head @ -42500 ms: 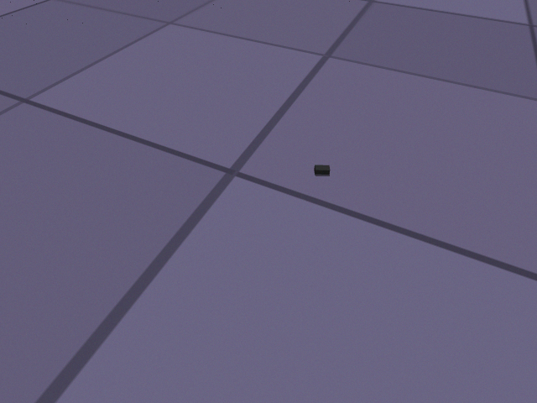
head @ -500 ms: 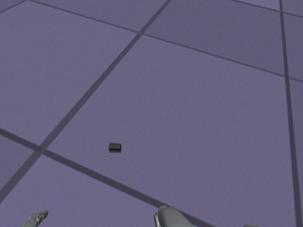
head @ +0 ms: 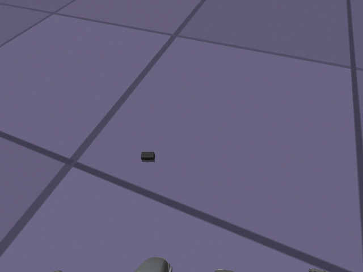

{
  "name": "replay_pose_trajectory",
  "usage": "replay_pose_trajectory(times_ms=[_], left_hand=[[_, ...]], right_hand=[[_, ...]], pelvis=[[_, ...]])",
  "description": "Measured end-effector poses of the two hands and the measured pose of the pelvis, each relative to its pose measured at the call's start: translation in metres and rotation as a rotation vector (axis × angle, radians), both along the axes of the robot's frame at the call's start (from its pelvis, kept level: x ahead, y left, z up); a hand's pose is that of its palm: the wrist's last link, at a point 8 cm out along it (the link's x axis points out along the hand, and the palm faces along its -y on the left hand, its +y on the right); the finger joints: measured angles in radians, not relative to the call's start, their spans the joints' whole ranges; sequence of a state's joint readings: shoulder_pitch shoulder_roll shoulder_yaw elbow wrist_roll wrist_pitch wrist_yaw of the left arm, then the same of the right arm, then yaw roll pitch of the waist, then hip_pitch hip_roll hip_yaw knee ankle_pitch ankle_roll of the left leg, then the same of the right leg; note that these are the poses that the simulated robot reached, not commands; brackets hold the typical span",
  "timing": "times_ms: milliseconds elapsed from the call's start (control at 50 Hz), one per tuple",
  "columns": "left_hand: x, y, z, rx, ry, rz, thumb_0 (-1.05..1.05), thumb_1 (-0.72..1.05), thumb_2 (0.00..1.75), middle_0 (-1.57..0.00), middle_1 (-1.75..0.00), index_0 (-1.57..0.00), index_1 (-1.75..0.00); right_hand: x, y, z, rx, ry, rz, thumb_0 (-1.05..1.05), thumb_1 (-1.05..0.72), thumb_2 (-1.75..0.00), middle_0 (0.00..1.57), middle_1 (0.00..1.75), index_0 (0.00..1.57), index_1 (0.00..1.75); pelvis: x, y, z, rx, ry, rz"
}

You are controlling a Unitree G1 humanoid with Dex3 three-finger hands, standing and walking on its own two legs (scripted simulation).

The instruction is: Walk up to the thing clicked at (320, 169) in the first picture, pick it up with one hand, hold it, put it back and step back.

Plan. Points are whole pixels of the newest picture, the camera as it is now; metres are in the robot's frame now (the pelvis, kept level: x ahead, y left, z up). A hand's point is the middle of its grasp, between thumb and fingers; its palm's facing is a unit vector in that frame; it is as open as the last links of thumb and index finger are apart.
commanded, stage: step back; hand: left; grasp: from above
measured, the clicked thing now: (147, 156) +0.86 +0.25 -0.74
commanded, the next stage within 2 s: stand in 1.40 s
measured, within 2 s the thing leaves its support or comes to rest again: neither
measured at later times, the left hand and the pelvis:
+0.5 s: hand out of the picture -0.12 +0.27 -0.15, palm faces +0.01 -0.92 -0.40, open 7.4 cm; pelvis -0.17 +0.00 +0.00, yaw +0 degrees
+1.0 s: hand out of the picture -0.12 +0.28 -0.14, palm faces +0.03 -0.92 -0.39, open 7.4 cm; pelvis -0.18 +0.00 +0.00, yaw +1 degrees
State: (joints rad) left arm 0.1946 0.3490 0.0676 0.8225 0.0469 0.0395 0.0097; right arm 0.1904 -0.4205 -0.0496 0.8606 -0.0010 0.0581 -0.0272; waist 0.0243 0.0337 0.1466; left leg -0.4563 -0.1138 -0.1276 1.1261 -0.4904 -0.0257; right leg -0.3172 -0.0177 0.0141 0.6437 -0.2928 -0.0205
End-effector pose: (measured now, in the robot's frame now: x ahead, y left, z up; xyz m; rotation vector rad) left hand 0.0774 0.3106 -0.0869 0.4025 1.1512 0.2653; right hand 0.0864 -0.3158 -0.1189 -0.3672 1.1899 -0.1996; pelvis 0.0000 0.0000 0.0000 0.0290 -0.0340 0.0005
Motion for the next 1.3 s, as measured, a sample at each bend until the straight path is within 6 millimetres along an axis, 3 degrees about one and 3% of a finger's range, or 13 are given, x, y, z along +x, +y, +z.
replay_pose_trajectory(times_ms=[140, 260, 380, 520, 620, 760, 920, 1000, 1100, 1300], left_hand=[[-0.029, 0.013, -0.010, -0.004, -0.104, 0.005, 0.00, 0.90, 0.90, -0.21, -0.30, -0.20, -0.30], [-0.081, 0.022, -0.021, -0.029, -0.055, 0.033, 0.00, 0.90, 0.90, -0.21, -0.30, -0.20, -0.30], [-0.143, 0.017, -0.019, -0.053, -0.014, 0.048, 0.01, 0.90, 0.90, -0.21, -0.30, -0.20, -0.30], [-0.216, 0.002, -0.022, -0.049, 0.067, 0.037, 0.01, 0.90, 0.90, -0.21, -0.30, -0.20, -0.30], [-0.244, 0.001, -0.018, -0.061, 0.066, 0.065, 0.01, 0.90, 0.90, -0.21, -0.30, -0.20, -0.30], [-0.244, 0.021, -0.024, -0.077, 0.055, 0.074, 0.01, 0.90, 0.90, -0.21, -0.30, -0.20, -0.30], [-0.216, 0.023, -0.019, -0.062, 0.043, 0.029, 0.01, 0.90, 0.90, -0.21, -0.30, -0.20, -0.30], [-0.204, 0.014, -0.016, -0.052, 0.000, 0.030, 0.01, 0.90, 0.90, -0.21, -0.30, -0.20, -0.30], [-0.194, 0.011, -0.012, -0.066, -0.026, 0.051, 0.00, 0.90, 0.90, -0.21, -0.30, -0.20, -0.30], [-0.162, 0.018, -0.027, -0.106, 0.012, 0.061, 0.01, 0.90, 0.90, -0.21, -0.30, -0.20, -0.30]], right_hand=[[-0.060, 0.010, -0.006, -0.022, 0.081, 0.056, 0.01, -0.91, -0.90, 0.21, 0.30, 0.21, 0.30], [-0.105, 0.024, 0.007, -0.015, 0.057, 0.060, 0.01, -0.91, -0.90, 0.21, 0.30, 0.21, 0.30], [-0.126, 0.025, 0.020, -0.016, -0.017, 0.067, 0.01, -0.90, -0.90, 0.21, 0.30, 0.21, 0.30], [-0.150, 0.012, 0.012, 0.011, -0.091, 0.037, 0.01, -0.91, -0.90, 0.21, 0.30, 0.21, 0.30], [-0.180, 0.013, 0.009, 0.028, -0.044, 0.026, 0.01, -0.91, -0.90, 0.21, 0.30, 0.21, 0.30], [-0.216, 0.027, 0.009, 0.012, 0.019, 0.016, 0.01, -0.91, -0.90, 0.21, 0.30, 0.21, 0.30], [-0.229, 0.026, 0.012, 0.030, 0.019, -0.022, 0.01, -0.90, -0.90, 0.21, 0.30, 0.21, 0.30], [-0.220, 0.018, 0.004, 0.028, 0.041, -0.026, 0.01, -0.91, -0.90, 0.21, 0.30, 0.21, 0.30], [-0.195, 0.017, 0.007, 0.015, 0.034, 0.009, 0.01, -0.91, -0.90, 0.21, 0.30, 0.21, 0.30], [-0.144, 0.040, 0.013, 0.013, -0.011, 0.031, 0.01, -0.91, -0.90, 0.21, 0.30, 0.21, 0.30]], pelvis=[[-0.059, 0.007, -0.011, -0.013, 0.000, 0.076], [-0.105, 0.014, -0.006, -0.028, -0.026, 0.074], [-0.141, 0.009, 0.001, -0.042, -0.011, 0.042], [-0.175, -0.001, -0.003, -0.063, -0.026, -0.008], [-0.187, 0.004, 0.002, -0.041, -0.024, 0.001], [-0.193, 0.019, 0.001, -0.011, -0.023, 0.024], [-0.190, 0.009, 0.004, -0.023, -0.014, 0.003], [-0.182, 0.003, 0.002, -0.049, -0.015, 0.019], [-0.170, 0.009, 0.005, -0.036, -0.015, 0.036], [-0.144, 0.021, 0.003, -0.032, -0.006, 0.034]])
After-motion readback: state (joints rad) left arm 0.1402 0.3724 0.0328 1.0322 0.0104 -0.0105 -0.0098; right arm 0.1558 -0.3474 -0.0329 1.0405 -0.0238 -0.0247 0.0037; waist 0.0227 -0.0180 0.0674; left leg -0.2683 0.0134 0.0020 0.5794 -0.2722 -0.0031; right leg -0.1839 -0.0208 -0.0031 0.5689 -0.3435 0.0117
